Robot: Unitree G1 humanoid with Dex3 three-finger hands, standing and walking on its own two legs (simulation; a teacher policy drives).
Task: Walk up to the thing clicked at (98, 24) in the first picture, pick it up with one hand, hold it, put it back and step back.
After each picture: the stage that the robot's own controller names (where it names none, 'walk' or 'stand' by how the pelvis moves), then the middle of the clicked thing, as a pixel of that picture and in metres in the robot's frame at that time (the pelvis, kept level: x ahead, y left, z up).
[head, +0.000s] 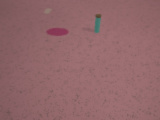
stand; (97, 23) +1.75 -0.16 -0.66
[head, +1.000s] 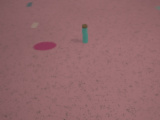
walk; (85, 34) +1.63 +0.14 -0.63
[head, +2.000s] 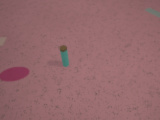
walk; (64, 56) +1.06 +0.27 -0.65
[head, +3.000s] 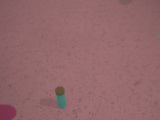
walk; (61, 98) +0.62 +0.22 -0.63
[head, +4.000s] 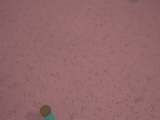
stand; (48, 116) +0.42 +0.26 -0.62
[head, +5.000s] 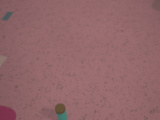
stand; (61, 114) +0.45 +0.19 -0.64
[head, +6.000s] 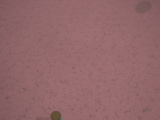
stand; out of the picture +0.43 +0.20 -0.65
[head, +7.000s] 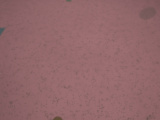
stand; out of the picture +0.42 +0.20 -0.66
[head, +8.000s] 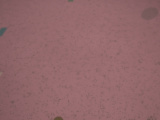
stand; out of the picture +0.42 +0.20 -0.66
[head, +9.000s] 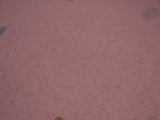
stand; out of the picture +0.42 +0.19 -0.66
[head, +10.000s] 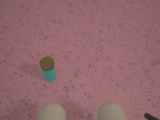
go down; (49, 70) +0.49 +0.16 -0.40
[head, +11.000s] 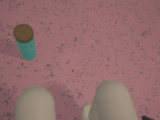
go down; (26, 45) +0.52 +0.20 -0.27
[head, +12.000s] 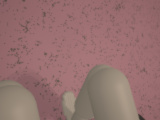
close in; out of the picture +0.51 +0.24 -0.19
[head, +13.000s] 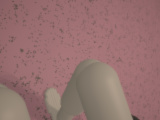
close; out of the picture +0.50 +0.26 -0.18
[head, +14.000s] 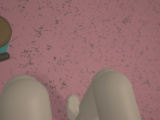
lift; out of the picture +0.41 +0.24 -0.12
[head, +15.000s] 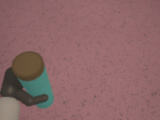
lift; (38, 85) +0.32 +0.16 +0.05
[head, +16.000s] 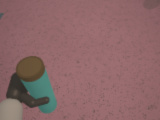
hold; (40, 89) +0.31 +0.15 +0.04
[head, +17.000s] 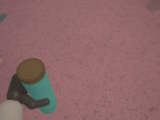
hold; (41, 90) +0.31 +0.16 +0.04
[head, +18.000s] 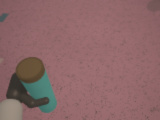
crouch; (40, 89) +0.31 +0.16 +0.04
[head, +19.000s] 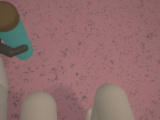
crouch; (15, 37) +0.48 +0.18 -0.04
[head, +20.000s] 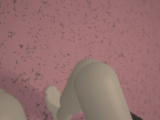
lower; out of the picture +0.47 +0.27 -0.18
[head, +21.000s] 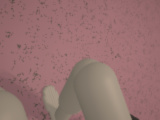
lower; out of the picture +0.48 +0.27 -0.18
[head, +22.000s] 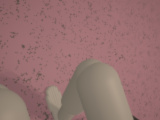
lower; out of the picture +0.47 +0.27 -0.18
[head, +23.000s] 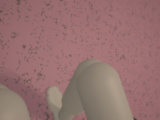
lower; out of the picture +0.48 +0.26 -0.17
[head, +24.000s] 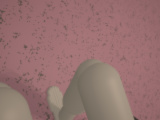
loosen; out of the picture +0.47 +0.26 -0.17
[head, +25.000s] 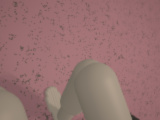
withdraw; out of the picture +0.48 +0.26 -0.18
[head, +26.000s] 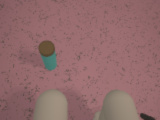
walk; (49, 57) +0.50 +0.18 -0.33
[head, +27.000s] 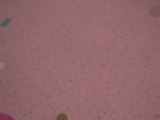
stand; out of the picture +0.42 +0.15 -0.60
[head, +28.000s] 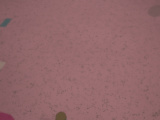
stand; out of the picture +0.43 +0.15 -0.60
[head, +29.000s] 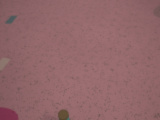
stand; out of the picture +0.44 +0.15 -0.61
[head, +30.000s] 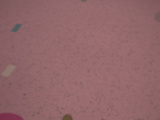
stand; out of the picture +0.44 +0.14 -0.66
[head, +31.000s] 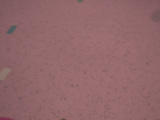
stand; out of the picture +0.41 +0.17 -0.66
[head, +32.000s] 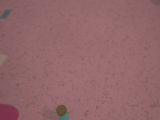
walk; (63, 115) +0.43 +0.18 -0.65
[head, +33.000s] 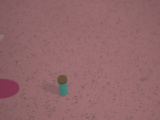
walk; (63, 86) +0.62 +0.16 -0.64
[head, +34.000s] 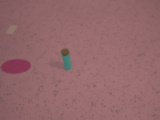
walk; (66, 60) +0.91 +0.25 -0.63
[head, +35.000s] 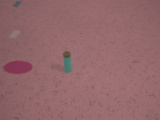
stand; (67, 62) +1.03 +0.19 -0.65
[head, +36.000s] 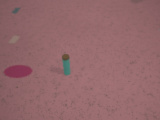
stand; (66, 65) +1.06 +0.20 -0.66
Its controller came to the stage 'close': yes
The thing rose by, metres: 0.69
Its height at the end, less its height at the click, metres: +0.00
